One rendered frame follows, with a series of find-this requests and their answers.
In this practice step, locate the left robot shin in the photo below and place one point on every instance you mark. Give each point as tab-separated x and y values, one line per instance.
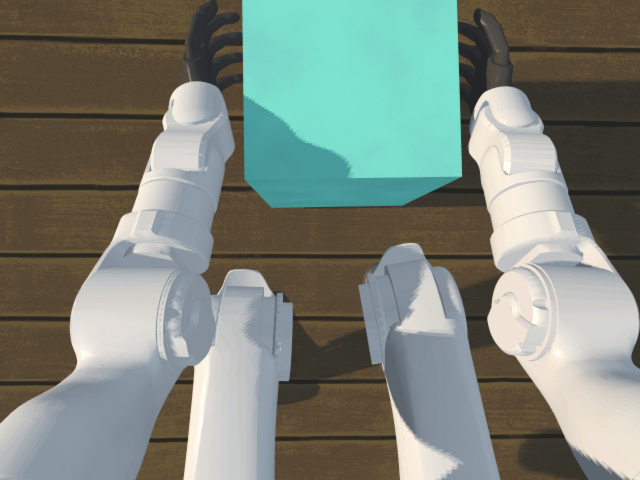
238	277

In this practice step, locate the robot left hand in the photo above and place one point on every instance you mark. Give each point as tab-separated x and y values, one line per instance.
198	62

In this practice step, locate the right robot forearm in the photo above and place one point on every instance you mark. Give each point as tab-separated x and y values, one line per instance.
526	195

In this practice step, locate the right robot thigh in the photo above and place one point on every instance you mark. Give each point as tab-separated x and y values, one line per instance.
440	424

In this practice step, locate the robot right hand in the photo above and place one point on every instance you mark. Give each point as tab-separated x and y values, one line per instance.
491	59

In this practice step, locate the right robot upper arm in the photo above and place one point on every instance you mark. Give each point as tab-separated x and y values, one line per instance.
573	330

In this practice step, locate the left robot upper arm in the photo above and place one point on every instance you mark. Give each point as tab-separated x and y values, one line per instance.
134	330

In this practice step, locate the carton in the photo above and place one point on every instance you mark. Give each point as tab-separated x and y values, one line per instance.
350	102

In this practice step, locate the left robot forearm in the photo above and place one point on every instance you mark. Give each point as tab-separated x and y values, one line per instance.
171	220

